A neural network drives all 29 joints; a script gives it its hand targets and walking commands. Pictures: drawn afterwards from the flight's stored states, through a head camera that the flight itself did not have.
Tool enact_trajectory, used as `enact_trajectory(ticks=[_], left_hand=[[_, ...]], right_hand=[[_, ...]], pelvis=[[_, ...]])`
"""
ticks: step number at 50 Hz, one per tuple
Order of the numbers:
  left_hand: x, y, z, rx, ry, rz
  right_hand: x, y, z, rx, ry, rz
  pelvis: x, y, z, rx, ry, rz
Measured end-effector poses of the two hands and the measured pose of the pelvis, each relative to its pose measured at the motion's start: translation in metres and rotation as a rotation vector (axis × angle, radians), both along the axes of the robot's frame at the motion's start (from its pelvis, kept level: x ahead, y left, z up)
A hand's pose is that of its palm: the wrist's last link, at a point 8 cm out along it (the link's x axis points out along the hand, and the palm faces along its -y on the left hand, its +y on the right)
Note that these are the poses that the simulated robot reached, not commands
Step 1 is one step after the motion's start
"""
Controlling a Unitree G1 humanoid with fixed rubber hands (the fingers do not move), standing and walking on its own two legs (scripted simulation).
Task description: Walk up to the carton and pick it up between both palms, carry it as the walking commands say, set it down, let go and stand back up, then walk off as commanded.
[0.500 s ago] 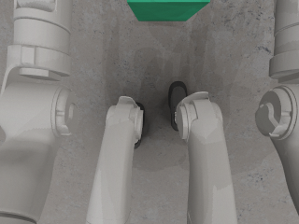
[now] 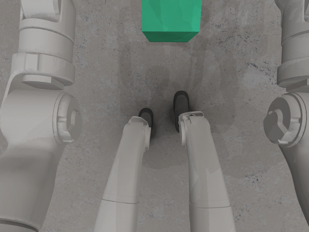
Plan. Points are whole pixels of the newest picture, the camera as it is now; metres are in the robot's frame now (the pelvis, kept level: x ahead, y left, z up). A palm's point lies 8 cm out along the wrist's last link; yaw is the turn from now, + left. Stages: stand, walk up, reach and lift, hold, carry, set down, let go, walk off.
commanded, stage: set down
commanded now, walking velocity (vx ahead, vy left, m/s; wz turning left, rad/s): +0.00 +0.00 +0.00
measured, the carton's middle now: (170, 8) +0.59 -0.03 -0.51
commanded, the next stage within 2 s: let go in 0.10 s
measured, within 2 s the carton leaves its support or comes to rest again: neither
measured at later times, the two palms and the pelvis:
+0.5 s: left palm (52, 28) +0.47 +0.17 -0.09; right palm out of the picture +0.45 -0.22 -0.09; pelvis +0.05 +0.00 +0.07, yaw +0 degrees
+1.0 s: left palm out of the picture +0.31 +0.23 +0.03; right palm out of the picture +0.28 -0.21 +0.02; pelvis +0.10 +0.02 +0.11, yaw -2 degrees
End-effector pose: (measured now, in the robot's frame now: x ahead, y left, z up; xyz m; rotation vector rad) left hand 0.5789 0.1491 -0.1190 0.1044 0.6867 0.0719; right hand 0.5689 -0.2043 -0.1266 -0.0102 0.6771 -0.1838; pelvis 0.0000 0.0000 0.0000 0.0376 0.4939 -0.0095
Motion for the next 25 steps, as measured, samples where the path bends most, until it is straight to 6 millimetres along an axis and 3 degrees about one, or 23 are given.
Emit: enact_trajectory(ticks=[7,12,15,20,25], left_hand=[[-0.001,0.002,0.018,0.009,0.004,0.000],[-0.012,-0.005,0.013,0.019,0.030,-0.030],[-0.029,-0.002,0.010,0.059,0.022,-0.041],[-0.073,0.013,0.003,0.078,0.105,-0.029],[-0.109,0.025,0.024,0.076,0.090,-0.050]], right_hand=[[-0.005,0.010,0.015,-0.005,0.025,0.031],[-0.018,0.009,0.012,-0.051,0.051,0.048],[-0.034,0.004,0.008,-0.092,0.058,0.080],[-0.076,-0.008,0.008,-0.112,0.148,0.102],[-0.114,-0.013,0.040,-0.132,0.129,0.131]], pelvis=[[0.013,-0.006,0.026,0.012,0.035,-0.004],[0.022,-0.008,0.036,0.007,0.032,-0.001],[0.026,-0.008,0.047,0.007,-0.036,-0.005],[0.039,-0.007,0.056,0.007,-0.069,-0.003],[0.046,-0.003,0.066,-0.001,-0.135,-0.006]])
